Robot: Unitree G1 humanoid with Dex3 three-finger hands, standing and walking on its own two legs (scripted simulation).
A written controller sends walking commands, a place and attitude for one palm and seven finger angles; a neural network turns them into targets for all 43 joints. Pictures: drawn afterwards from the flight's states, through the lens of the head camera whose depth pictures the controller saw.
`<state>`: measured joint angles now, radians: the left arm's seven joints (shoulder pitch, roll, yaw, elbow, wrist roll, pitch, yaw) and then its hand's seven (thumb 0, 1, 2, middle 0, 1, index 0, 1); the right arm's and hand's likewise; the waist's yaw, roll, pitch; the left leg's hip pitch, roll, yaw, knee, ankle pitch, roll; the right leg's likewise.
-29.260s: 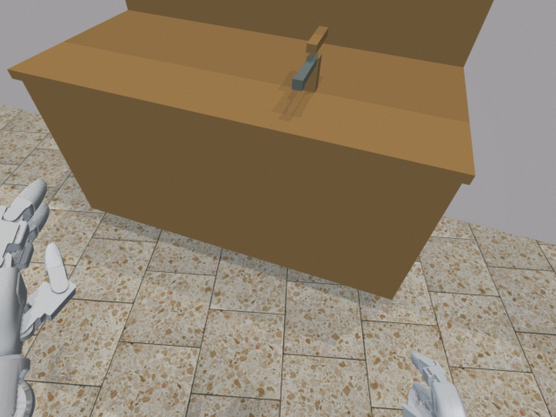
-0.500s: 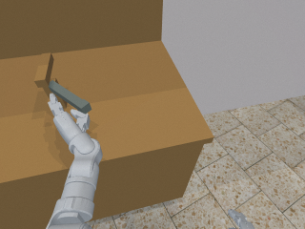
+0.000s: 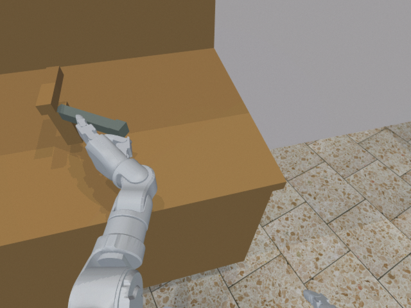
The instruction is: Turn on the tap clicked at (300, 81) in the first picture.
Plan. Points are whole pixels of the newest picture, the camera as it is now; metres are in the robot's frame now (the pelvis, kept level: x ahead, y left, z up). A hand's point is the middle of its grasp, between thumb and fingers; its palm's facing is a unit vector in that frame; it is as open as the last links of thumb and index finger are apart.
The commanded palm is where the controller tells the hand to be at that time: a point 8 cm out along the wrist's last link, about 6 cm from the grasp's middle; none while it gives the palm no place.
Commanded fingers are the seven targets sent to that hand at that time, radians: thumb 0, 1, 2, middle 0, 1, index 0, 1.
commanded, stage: push the lever round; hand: left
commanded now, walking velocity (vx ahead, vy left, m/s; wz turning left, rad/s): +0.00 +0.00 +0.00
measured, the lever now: (119, 129) +0.44 +0.20 +0.10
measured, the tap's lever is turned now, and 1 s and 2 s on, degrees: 54 80 80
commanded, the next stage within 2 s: lift the hand up off the lever in 0.72 s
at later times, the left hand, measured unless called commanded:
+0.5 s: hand (139, 132) +0.44 +0.16 +0.09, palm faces +0.80 -0.59 -0.11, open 8.1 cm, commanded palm +0.40 +0.17 +0.09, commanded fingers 0.00 0.90 0.90 -0.15 -0.15 -0.15 -0.15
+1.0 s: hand (143, 119) +0.48 +0.16 +0.10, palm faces +0.79 -0.60 -0.11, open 8.2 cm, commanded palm +0.42 +0.17 +0.10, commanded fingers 0.00 0.90 0.90 -0.15 -0.15 -0.15 -0.15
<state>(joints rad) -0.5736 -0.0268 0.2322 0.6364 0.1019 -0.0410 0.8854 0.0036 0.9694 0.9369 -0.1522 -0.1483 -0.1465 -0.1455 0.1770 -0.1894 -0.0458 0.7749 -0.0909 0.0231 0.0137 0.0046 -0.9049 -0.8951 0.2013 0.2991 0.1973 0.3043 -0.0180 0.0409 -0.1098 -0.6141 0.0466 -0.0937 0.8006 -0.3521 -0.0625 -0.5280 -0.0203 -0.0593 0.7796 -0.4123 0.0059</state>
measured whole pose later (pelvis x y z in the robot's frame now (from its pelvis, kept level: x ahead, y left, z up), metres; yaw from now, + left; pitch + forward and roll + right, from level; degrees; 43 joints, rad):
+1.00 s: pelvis +0.00 +0.00 -0.01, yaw -1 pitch +15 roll -1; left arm -0.87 0.06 0.42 0.96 0.17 -0.09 0.96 0.03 0.89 0.91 -0.15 -0.15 -0.08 -0.11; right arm 0.27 -0.20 -0.06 0.80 -0.13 0.01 0.06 0.00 -0.91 -0.90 0.20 0.30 0.20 0.30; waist -0.10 0.05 -0.15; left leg -0.73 0.06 -0.08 0.83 -0.36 -0.07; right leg -0.66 -0.01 -0.05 0.82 -0.42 0.00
